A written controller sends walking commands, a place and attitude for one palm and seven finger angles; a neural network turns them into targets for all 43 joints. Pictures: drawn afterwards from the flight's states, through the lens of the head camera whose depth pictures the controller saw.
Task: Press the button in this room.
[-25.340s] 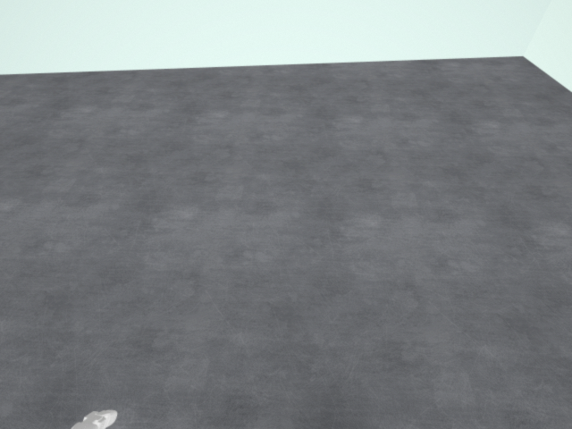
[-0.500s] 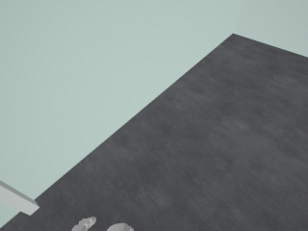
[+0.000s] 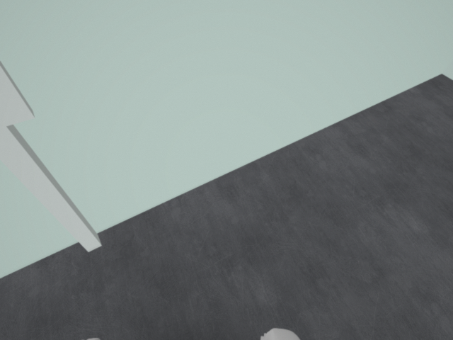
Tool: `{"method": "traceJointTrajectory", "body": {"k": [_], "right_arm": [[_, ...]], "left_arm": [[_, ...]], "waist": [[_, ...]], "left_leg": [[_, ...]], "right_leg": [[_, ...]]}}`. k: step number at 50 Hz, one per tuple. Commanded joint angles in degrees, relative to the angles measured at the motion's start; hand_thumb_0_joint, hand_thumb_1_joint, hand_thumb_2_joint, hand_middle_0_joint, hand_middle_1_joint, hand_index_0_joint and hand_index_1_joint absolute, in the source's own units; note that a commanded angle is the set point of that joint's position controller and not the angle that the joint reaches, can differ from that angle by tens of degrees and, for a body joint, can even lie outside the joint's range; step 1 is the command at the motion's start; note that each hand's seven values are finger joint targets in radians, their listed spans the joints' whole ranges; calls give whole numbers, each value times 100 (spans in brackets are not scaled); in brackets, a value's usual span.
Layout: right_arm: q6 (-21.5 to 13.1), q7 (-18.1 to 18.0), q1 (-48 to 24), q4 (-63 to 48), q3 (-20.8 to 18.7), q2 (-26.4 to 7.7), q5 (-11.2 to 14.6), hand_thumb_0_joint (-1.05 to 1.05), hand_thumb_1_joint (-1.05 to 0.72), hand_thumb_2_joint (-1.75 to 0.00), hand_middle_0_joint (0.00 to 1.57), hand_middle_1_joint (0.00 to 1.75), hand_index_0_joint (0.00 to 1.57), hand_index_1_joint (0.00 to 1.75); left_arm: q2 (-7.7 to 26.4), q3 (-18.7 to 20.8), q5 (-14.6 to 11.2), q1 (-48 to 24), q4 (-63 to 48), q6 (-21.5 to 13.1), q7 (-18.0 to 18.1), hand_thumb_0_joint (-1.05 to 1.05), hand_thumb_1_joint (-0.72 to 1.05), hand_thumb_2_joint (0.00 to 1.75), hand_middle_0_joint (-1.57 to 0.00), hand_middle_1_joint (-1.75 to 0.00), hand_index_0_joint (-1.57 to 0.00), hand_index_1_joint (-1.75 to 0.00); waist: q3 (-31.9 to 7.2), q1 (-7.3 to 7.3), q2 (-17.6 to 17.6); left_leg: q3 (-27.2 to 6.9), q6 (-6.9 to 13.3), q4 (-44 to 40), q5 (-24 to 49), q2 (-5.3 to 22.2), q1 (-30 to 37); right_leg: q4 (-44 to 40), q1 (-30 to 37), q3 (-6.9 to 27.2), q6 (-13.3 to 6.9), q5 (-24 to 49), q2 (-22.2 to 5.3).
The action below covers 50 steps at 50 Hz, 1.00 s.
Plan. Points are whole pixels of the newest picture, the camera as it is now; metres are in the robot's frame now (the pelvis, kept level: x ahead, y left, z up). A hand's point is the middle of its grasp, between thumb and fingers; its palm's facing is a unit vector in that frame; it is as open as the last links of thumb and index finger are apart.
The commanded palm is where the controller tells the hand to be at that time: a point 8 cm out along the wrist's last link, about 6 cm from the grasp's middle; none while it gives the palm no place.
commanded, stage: turn to face it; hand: left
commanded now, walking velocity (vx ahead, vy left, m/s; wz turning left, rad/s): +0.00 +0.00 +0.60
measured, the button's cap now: out of the picture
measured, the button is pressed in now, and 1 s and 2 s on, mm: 0 0 0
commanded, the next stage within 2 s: take the last steps up to it in 0.84 s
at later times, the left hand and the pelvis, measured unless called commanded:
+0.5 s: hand out of the picture -0.01 +0.13 -0.15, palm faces +0.34 -0.90 -0.27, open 7.4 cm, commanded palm none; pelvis -0.03 -0.08 +0.00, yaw +21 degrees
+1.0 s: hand out of the picture -0.11 +0.17 -0.17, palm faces +0.55 -0.79 -0.28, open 7.4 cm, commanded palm none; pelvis -0.04 -0.05 +0.00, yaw +32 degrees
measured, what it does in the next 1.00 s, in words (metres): steps on the spot, turning left: right foot, then left foot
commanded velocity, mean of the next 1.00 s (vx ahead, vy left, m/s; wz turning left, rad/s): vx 0.02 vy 0.00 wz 0.41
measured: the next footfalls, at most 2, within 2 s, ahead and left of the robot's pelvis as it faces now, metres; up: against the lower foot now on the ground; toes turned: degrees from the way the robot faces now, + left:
right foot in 0.24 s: +0.04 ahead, -0.18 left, +0.00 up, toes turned +9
left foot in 0.68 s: -0.09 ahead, +0.08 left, +0.00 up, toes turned +31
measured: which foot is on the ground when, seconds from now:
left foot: down 0.00-0.24, up 0.26-0.66, down 0.68-1.00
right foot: up 0.00-0.22, down 0.24-0.68, up 0.70-1.00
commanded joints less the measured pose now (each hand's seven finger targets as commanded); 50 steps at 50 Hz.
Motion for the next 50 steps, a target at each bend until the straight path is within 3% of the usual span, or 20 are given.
{"method": "traceJointTrajectory", "body": {"k": [1,6,10,11,12,13,14,16,19,28,32,33,34,35,36,37,40,43,47,50], "right_arm": [[-20,-58,398,-261,-365,-1283,-7,0,-90,-90,20,30,20,30],[63,-38,210,-279,-415,-1344,-28,0,-90,-90,20,30,20,30],[135,10,-272,-461,-435,-1231,7,0,-90,-90,20,30,20,30],[164,38,-265,-508,-423,-957,52,0,-90,-90,20,30,20,30],[151,40,-301,-648,-391,-698,69,0,-90,-90,20,30,20,30],[168,60,-417,-635,-458,-1062,-2,0,-90,-90,20,30,20,30],[236,102,-173,-557,-476,-1052,-30,0,-90,-90,20,30,20,30],[322,154,28,-298,-447,-895,-56,0,-90,-90,20,30,20,30],[299,180,145,-247,-386,-773,-20,0,-90,-90,20,30,20,30],[200,141,-774,-451,-178,-658,67,0,-90,-90,20,30,20,30],[72,95,-166,-261,-160,-765,77,0,-90,-90,20,30,20,30],[10,92,67,-185,-223,-1081,64,0,-90,-90,20,30,20,30],[-41,48,288,-179,-362,-1665,25,0,-90,-90,20,30,20,30],[20,0,613,-57,-400,-1872,55,0,-90,-90,20,30,20,30],[27,-54,550,17,-361,-1729,18,0,-90,-90,20,30,20,30],[-8,-108,350,20,-293,-1498,0,0,-90,-90,20,30,20,30],[-18,-132,-317,-141,-176,-1202,6,0,-90,-90,20,30,20,30],[-35,-126,-254,-108,-174,-1210,15,0,-90,-90,20,30,20,30],[-12,-106,-269,-57,-183,-1186,-12,0,-90,-90,20,30,20,30],[-23,-91,-329,-10,-181,-1130,-24,0,-90,-90,20,30,20,30]], "left_arm": [[315,18,-29,-429,-626,-196,27,0,90,90,-20,-30,-20,-30],[248,-14,-69,-291,-676,-213,53,0,90,90,-20,-30,-20,-30],[386,62,-82,496,-545,-262,73,0,90,90,-20,-30,-20,-30],[748,139,-7,690,-545,-305,103,0,90,90,-20,-30,-20,-30],[1191,200,86,530,-692,-324,131,0,90,90,-20,-30,-20,-30],[1139,135,17,103,-856,-290,151,0,90,90,-20,-30,-20,-30],[902,100,20,-369,-989,-317,157,0,90,90,-20,-30,-20,-30],[599,18,1,-705,-1021,-363,119,0,90,90,-20,-30,-20,-30],[451,-29,14,-341,-920,-429,94,0,90,90,-20,-30,-20,-30],[879,104,105,693,-516,-390,64,0,90,90,-20,-30,-20,-30],[953,139,38,543,-418,-355,44,0,90,90,-20,-30,-20,-30],[772,94,-10,551,-450,-328,31,0,90,90,-20,-30,-20,-30],[352,-2,-42,564,-628,-302,-1,0,90,90,-20,-30,-20,-30],[241,-114,-5,186,-711,-251,26,0,90,90,-20,-30,-20,-30],[273,-98,-2,13,-676,-217,25,0,90,90,-20,-30,-20,-30],[234,-85,-6,-23,-540,-189,43,0,90,90,-20,-30,-20,-30],[321,-49,-28,231,-301,-193,-28,0,90,90,-20,-30,-20,-30],[254,-85,-29,227,-224,-192,-47,0,90,90,-20,-30,-20,-30],[131,-134,-37,194,-243,-196,-17,0,90,90,-20,-30,-20,-30],[63,-159,-19,570,-95,-311,-65,0,90,90,-20,-30,-20,-30]], "waist": [[-754,-239,859],[-815,-178,975],[-770,238,866],[-787,335,-66],[-530,385,-1654],[-298,254,-1044],[-118,-46,-715],[206,-248,-816],[6,-179,-959],[-391,402,-1077],[-843,72,-965],[-1073,-66,-166],[-1175,-222,1579],[-1160,-421,1670],[-920,-377,1260],[-784,-309,1690],[-534,-5,1293],[-460,-8,903],[-360,-19,983],[-566,131,1101]], "left_leg": [[-2067,630,-607,1265,1638,1321],[-2507,599,-519,1006,1443,805],[-2335,120,-255,-241,869,-690],[-1697,-248,671,-1222,342,-1587],[-423,-665,2277,-2104,-372,-2281],[-541,-616,3267,-2148,-16,-1779],[-518,-589,3866,-1776,119,-1593],[-288,-699,4521,-1265,293,-1510],[-84,-832,4560,-933,368,-1668],[456,-843,2067,-1813,479,-839],[664,-676,28,-436,345,547],[218,-537,-443,668,787,1558],[-1584,115,-356,2992,2260,2560],[-1703,686,-235,4322,2757,2272],[-1264,771,-172,4499,2627,2084],[-1174,678,-210,4379,2278,1766],[-635,465,-226,3431,1755,1466],[-676,469,-378,2925,1681,1342],[-901,516,-414,2404,1677,991],[-1063,428,-352,939,1549,759]], "right_leg": [[-585,-442,155,-21,-366,6],[-1663,408,116,-164,-512,280],[-3644,2307,-50,-323,453,327],[-4521,2979,783,-613,-167,-575],[-5197,2683,2529,-1283,-1025,-2142],[-5269,1516,2321,-1486,-871,-2428],[-5231,1005,1764,-1423,-828,-2077],[-4925,805,850,-1148,19,-1440],[-4489,1535,9,-1050,1406,-1191],[-3856,2466,-206,-1373,3110,-1656],[-2911,2210,-709,-896,3348,-1422],[-2143,1490,-950,-594,2557,-1156],[-1069,-246,-1117,-172,-434,-403],[-430,-369,-630,-181,-1766,-286],[-85,-394,-415,-235,-1530,-346],[21,-344,-224,-206,-1251,-347],[33,-212,-237,-185,-616,-220],[-442,-28,-293,-161,-478,-111],[-1418,510,-387,-178,-512,26],[-2442,1245,-540,-233,-184,197]]}}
